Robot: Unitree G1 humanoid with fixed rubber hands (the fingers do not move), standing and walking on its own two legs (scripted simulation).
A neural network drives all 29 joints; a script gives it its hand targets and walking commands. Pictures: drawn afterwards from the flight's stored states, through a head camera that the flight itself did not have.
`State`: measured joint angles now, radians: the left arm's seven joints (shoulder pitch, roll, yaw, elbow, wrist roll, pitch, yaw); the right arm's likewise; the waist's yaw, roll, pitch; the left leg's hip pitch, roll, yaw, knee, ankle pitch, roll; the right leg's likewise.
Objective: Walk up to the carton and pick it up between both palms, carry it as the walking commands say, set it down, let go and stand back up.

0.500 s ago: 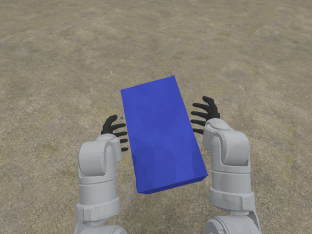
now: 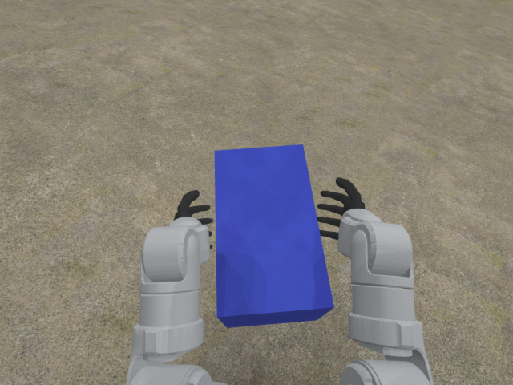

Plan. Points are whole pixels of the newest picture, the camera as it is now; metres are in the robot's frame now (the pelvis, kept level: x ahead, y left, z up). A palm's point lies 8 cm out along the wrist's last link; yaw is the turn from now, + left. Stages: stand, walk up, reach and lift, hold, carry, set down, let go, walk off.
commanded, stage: carry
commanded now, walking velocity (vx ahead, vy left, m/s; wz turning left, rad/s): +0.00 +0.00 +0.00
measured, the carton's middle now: (265, 235) +0.36 +0.03 +0.01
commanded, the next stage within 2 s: none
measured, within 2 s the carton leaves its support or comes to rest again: neither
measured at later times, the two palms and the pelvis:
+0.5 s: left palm (114, 123) +0.50 +0.33 +0.10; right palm (243, 146) +0.49 +0.09 +0.10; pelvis +0.18 +0.21 -0.01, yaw -4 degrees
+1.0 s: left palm (88, 99) +0.54 +0.39 +0.12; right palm (215, 130) +0.51 +0.15 +0.11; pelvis +0.20 +0.30 +0.02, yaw -6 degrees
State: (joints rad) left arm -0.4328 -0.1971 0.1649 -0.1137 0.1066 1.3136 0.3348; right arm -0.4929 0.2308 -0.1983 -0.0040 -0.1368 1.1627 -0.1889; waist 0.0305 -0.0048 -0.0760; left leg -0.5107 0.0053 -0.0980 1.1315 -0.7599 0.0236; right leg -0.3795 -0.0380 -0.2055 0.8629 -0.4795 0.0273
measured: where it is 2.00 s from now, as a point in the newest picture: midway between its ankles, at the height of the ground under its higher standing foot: outside the picture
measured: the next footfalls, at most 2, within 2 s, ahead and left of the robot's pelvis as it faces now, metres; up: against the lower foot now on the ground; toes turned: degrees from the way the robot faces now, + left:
left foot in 0.02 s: +0.03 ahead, +0.07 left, +0.00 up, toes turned -4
right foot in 0.30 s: +0.08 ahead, +0.01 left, +0.00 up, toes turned -14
